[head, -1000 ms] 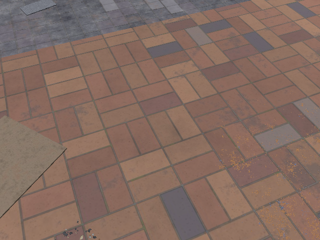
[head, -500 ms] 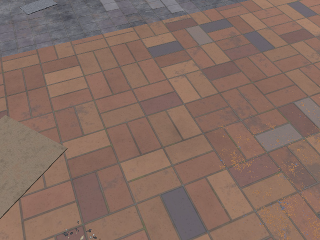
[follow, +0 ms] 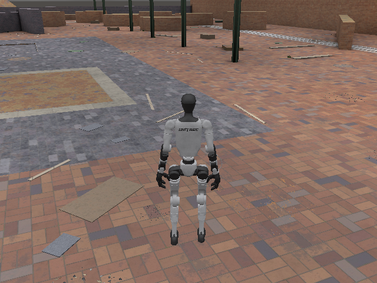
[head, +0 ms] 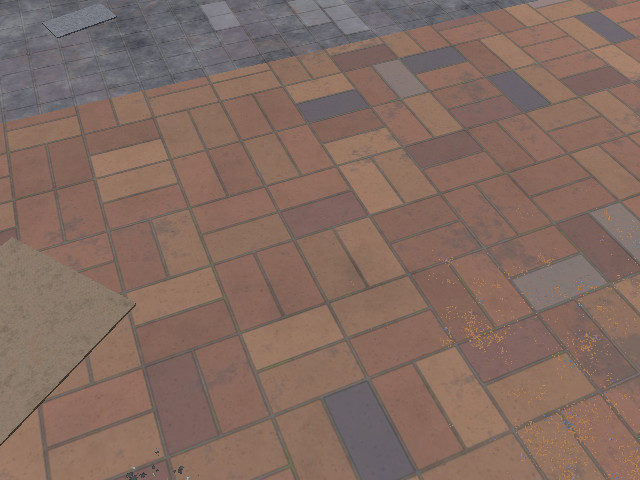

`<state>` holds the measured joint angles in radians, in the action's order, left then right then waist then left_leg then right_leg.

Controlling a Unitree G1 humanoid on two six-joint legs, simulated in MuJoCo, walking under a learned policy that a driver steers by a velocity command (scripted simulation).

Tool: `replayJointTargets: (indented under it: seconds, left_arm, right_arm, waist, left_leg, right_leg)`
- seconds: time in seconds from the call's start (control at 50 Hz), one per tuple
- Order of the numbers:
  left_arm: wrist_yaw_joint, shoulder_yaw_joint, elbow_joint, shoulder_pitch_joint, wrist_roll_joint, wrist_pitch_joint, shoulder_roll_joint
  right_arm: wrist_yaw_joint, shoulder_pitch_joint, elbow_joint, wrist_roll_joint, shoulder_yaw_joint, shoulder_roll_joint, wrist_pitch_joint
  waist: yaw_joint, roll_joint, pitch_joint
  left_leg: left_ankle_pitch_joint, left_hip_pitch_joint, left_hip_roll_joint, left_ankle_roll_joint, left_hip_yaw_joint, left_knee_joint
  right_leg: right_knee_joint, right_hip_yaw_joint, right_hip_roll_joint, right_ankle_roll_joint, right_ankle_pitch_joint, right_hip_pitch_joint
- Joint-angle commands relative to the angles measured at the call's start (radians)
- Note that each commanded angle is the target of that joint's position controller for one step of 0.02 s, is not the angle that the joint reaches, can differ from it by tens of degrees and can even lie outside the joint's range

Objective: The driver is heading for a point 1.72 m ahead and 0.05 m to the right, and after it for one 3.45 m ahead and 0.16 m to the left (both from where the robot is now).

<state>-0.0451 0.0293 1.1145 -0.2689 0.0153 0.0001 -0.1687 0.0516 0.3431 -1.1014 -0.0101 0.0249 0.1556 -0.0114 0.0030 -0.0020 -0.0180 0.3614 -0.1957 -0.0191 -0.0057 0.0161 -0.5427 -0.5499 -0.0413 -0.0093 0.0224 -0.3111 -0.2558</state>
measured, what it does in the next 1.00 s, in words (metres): walks ahead: right foot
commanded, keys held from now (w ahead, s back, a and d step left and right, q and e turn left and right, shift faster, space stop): w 1.00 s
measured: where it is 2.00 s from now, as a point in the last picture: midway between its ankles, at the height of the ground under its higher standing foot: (311, 273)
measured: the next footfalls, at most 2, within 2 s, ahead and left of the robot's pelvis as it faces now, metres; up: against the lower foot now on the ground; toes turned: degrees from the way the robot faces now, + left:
right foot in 0.64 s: +0.44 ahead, -0.09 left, +0.00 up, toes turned -2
left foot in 1.18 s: +0.73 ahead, +0.17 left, +0.00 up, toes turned +4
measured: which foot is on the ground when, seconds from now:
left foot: down 0.00-0.64, up 0.66-1.00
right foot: down 0.00-0.20, up 0.22-0.62, down 0.64-1.00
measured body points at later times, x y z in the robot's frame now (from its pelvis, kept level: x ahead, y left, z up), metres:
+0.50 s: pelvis +0.16 +0.03 +0.00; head +0.18 +0.05 +0.45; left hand +0.35 +0.26 -0.12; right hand +0.03 -0.19 -0.13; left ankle +0.00 +0.12 -0.73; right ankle +0.33 -0.11 -0.68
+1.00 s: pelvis +0.45 +0.01 +0.01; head +0.46 +0.01 +0.46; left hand +0.42 +0.27 -0.13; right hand +0.63 -0.24 -0.09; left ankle +0.63 +0.19 -0.67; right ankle +0.40 -0.08 -0.73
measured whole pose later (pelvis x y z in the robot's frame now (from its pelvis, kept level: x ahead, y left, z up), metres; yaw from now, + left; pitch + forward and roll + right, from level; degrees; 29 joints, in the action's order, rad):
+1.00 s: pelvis +0.45 +0.01 +0.01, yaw +1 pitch +2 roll -2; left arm 0.00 0.05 1.03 -0.36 0.01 -0.10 -0.23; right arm 0.01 0.10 -0.87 -0.01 0.07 0.24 -0.09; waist 0.07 -0.04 0.01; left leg -0.03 -0.71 -0.15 -0.01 -0.04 -0.76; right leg -0.21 -0.06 0.07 0.06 -0.19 -0.06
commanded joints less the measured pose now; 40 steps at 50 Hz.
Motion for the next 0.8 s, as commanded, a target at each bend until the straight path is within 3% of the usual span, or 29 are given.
replayJointTargets:
  seconds: [0.02,0.06,0.1,0.12,0.14,0.16,0.18,0.2,0.22,0.24,0.26,0.28,0.3,0.32,0.36,0.44,0.48,0.54,0.58,0.6,0.62,0.64,0.66,0.68,0.7,0.72,0.74,0.76,0.8]
  left_arm:
    - [-0.003,0.026,-0.022,-0.074,0.014,-0.019,-0.117]
    - [0.007,0.039,-0.012,-0.147,0.020,-0.046,-0.145]
    - [0.013,0.054,-0.005,-0.198,0.016,-0.062,-0.187]
    - [0.013,0.053,-0.022,-0.163,0.009,-0.067,-0.185]
    - [0.016,0.051,-0.045,-0.107,0.009,-0.071,-0.185]
    - [0.018,0.050,-0.074,-0.024,0.021,-0.070,-0.191]
    - [0.022,0.048,-0.102,0.056,0.032,-0.065,-0.183]
    - [0.025,0.040,-0.125,0.101,0.030,-0.068,-0.146]
    - [0.028,0.026,-0.161,0.127,0.026,-0.087,-0.090]
    - [0.028,0.026,-0.180,0.141,0.024,-0.109,-0.096]
    - [0.037,0.028,-0.170,0.113,0.033,-0.121,-0.107]
    - [0.047,0.027,-0.157,0.083,0.033,-0.127,-0.109]
    - [0.051,0.031,-0.154,0.087,0.022,-0.132,-0.114]
    - [0.054,0.040,-0.158,0.104,0.013,-0.133,-0.128]
    - [0.068,0.037,-0.165,0.125,0.013,-0.122,-0.099]
    - [0.076,0.007,-0.251,0.335,0.010,-0.107,-0.044]
    - [0.082,0.003,-0.280,0.399,0.016,-0.105,-0.061]
    - [0.092,0.009,-0.317,0.443,0.022,-0.108,-0.104]
    - [0.094,0.030,-0.316,0.379,0.018,-0.114,-0.150]
    - [0.090,0.048,-0.290,0.275,0.020,-0.114,-0.184]
    - [0.083,0.072,-0.238,0.098,0.023,-0.109,-0.226]
    - [0.071,0.093,-0.194,-0.094,0.011,-0.100,-0.288]
    - [0.073,0.101,-0.171,-0.179,-0.016,-0.098,-0.350]
    - [0.075,0.077,-0.161,-0.158,-0.013,-0.096,-0.266]
    - [0.074,0.063,-0.176,-0.040,-0.002,-0.101,-0.217]
    - [0.078,0.048,-0.201,0.060,-0.001,-0.109,-0.175]
    - [0.085,0.040,-0.205,0.116,-0.013,-0.118,-0.149]
    - [0.089,0.031,-0.198,0.138,-0.024,-0.124,-0.123]
    - [0.089,0.030,-0.174,0.118,-0.020,-0.126,-0.129]
  right_arm:
    - [0.004,0.064,0.032,-0.011,0.018,0.084,-0.019]
    - [-0.007,0.031,0.057,-0.014,0.015,0.058,-0.050]
    - [-0.024,-0.006,0.083,-0.016,0.011,0.030,-0.071]
    - [-0.031,-0.007,0.089,-0.018,0.014,0.039,-0.077]
    - [-0.035,0.016,0.085,-0.021,0.016,0.037,-0.083]
    - [-0.036,0.079,0.065,-0.026,0.016,0.026,-0.087]
    - [-0.032,0.167,0.025,-0.024,0.023,0.033,-0.089]
    - [-0.027,0.273,-0.016,-0.013,0.045,0.093,-0.087]
    - [-0.029,0.414,-0.038,-0.015,0.079,0.213,-0.090]
    - [-0.040,0.417,-0.024,0.004,0.071,0.221,-0.105]
    - [-0.041,0.337,-0.002,0.010,0.050,0.155,-0.117]
    - [-0.047,0.276,0.017,0.005,0.039,0.126,-0.119]
    - [-0.055,0.231,0.032,0.002,0.034,0.128,-0.114]
    - [-0.057,0.213,0.037,0.003,0.025,0.109,-0.105]
    - [-0.052,0.240,0.033,0.011,0.011,0.077,-0.085]
    - [-0.028,0.218,0.067,0.018,0.013,0.138,-0.080]
    - [-0.023,0.248,0.062,0.009,0.023,0.174,-0.086]
    - [-0.024,0.250,0.052,-0.005,0.033,0.180,-0.090]
    - [-0.024,0.225,0.057,0.001,0.044,0.203,-0.085]
    - [-0.025,0.208,0.060,0.006,0.049,0.214,-0.076]
    - [-0.027,0.183,0.069,0.009,0.048,0.214,-0.068]
    - [-0.032,0.157,0.097,0.019,0.036,0.190,-0.069]
    - [-0.051,0.298,0.106,0.010,-0.008,0.015,-0.090]
    - [-0.060,0.235,0.098,-0.020,0.008,0.086,-0.124]
    - [-0.060,0.125,0.143,-0.046,0.026,0.145,-0.137]
    - [-0.050,0.048,0.166,-0.044,0.029,0.169,-0.142]
    - [-0.038,0.021,0.170,-0.030,0.041,0.171,-0.134]
    - [-0.033,0.045,0.167,-0.018,0.048,0.158,-0.116]
    - [-0.026,0.080,0.167,-0.017,0.046,0.108,-0.087]
  waist:
    - [0.010,0.033,-0.144]
    - [0.039,0.087,-0.143]
    - [0.044,0.169,-0.107]
    - [0.024,0.161,-0.109]
    - [-0.010,0.155,-0.110]
    - [-0.062,0.160,-0.119]
    - [-0.114,0.128,-0.129]
    - [-0.145,0.006,-0.106]
    - [-0.177,-0.285,-0.052]
    - [-0.157,-0.300,-0.061]
    - [-0.097,-0.160,-0.103]
    - [-0.065,-0.099,-0.100]
    - [-0.045,-0.053,-0.091]
    - [-0.037,-0.050,-0.092]
    - [-0.037,-0.078,-0.078]
    - [-0.063,-0.070,-0.135]
    - [-0.073,-0.100,-0.145]
    - [-0.052,-0.108,-0.150]
    - [0.005,-0.140,-0.066]
    - [0.062,-0.168,0.012]
    - [0.148,-0.173,0.111]
    - [0.218,-0.104,0.238]
    - [0.114,0.201,0.433]
    - [0.145,0.196,0.431]
    - [0.114,0.169,0.233]
    - [0.076,0.044,0.146]
    - [0.033,-0.012,0.092]
    - [-0.011,-0.001,0.076]
    - [-0.043,0.049,0.037]
  left_leg:
    - [0.346,-0.217,0.000,-0.077,-0.008,0.066]
    - [0.247,-0.305,0.000,-0.078,0.009,-0.046]
    - [0.108,-0.312,0.019,-0.086,0.042,-0.216]
    - [0.113,-0.281,0.003,-0.104,0.021,-0.256]
    - [0.140,-0.224,-0.004,-0.122,0.014,-0.227]
    - [0.123,-0.101,-0.004,-0.143,0.025,-0.076]
    - [0.053,0.088,0.021,-0.146,0.044,0.086]
    - [0.011,0.249,-0.042,-0.144,-0.074,0.144]
    - [0.113,0.382,-0.269,-0.228,-0.455,0.326]
    - [0.071,0.373,-0.384,-0.303,-0.700,0.375]
    - [-0.002,0.376,-0.374,-0.289,-0.630,0.344]
    - [-0.092,0.374,-0.330,-0.253,-0.506,0.334]
    - [-0.185,0.366,-0.297,-0.220,-0.409,0.343]
    - [-0.312,0.349,-0.267,-0.188,-0.320,0.348]
    - [-0.446,0.305,-0.215,-0.162,-0.201,0.362]
    - [-0.463,0.114,-0.152,-0.155,-0.082,0.434]
    - [-0.452,0.102,-0.171,-0.164,-0.074,0.470]
    - [-0.563,0.218,-0.212,-0.149,-0.056,0.433]
    - [-0.905,0.306,-0.229,-0.125,-0.037,0.306]
    - [-1.088,0.327,-0.225,-0.110,-0.021,0.175]
    - [-1.154,0.261,-0.192,-0.086,0.004,-0.029]
    - [-0.872,0.004,-0.148,-0.059,0.011,-0.334]
    - [-0.003,-0.360,0.062,-0.003,-0.039,-0.748]
    - [0.161,-0.469,0.064,-0.028,-0.184,-0.915]
    - [0.106,-0.562,0.003,-0.045,-0.149,-0.935]
    - [0.009,-0.519,-0.057,-0.056,-0.126,-0.885]
    - [-0.046,-0.458,-0.092,-0.058,-0.107,-0.825]
    - [-0.075,-0.384,-0.125,-0.062,-0.115,-0.780]
    - [-0.075,-0.344,-0.144,-0.059,-0.105,-0.708]
  right_leg:
    - [0.154,0.113,-0.066,0.090,-0.470,-0.057]
    - [0.213,0.268,-0.165,0.148,-0.497,0.011]
    - [0.335,0.510,-0.310,0.232,-0.540,0.032]
    - [0.360,0.545,-0.335,0.243,-0.520,-0.019]
    - [0.361,0.511,-0.323,0.226,-0.489,-0.073]
    - [0.335,0.420,-0.284,0.188,-0.445,-0.157]
    - [0.263,0.281,-0.198,0.131,-0.362,-0.273]
    - [0.046,0.139,-0.102,0.067,-0.206,-0.393]
    - [-0.343,-0.047,0.014,0.002,-0.089,-0.551]
    - [-0.559,0.041,0.026,0.021,-0.205,-0.671]
    - [-0.689,0.097,-0.029,0.044,-0.144,-0.747]
    - [-0.728,0.099,-0.054,0.061,-0.057,-0.768]
    - [-0.700,0.091,-0.080,0.069,0.017,-0.765]
    - [-0.650,0.079,-0.102,0.069,0.066,-0.739]
    - [-0.580,0.036,-0.103,0.052,0.121,-0.671]
    - [-0.223,-0.034,-0.050,0.020,0.297,-0.493]
    - [-0.118,-0.055,-0.024,0.023,0.335,-0.411]
    - [-0.010,-0.035,-0.016,0.065,0.337,-0.386]
    - [0.006,-0.051,0.026,0.099,0.293,-0.268]
    - [-0.005,-0.068,0.060,0.120,0.262,-0.139]
    - [0.010,-0.070,0.072,0.149,0.276,0.091]
    - [-0.021,0.126,-0.098,0.206,0.230,0.428]
    - [0.107,0.676,-0.382,0.383,-0.011,0.745]
    - [0.263,0.847,-0.379,0.370,-0.082,0.704]
    - [0.281,0.669,-0.345,0.315,-0.035,0.544]
    - [0.304,0.516,-0.310,0.276,0.079,0.354]
    - [0.329,0.415,-0.274,0.250,0.174,0.195]
    - [0.358,0.337,-0.234,0.234,0.202,0.095]
    - [0.415,0.267,-0.211,0.242,0.187,-0.007]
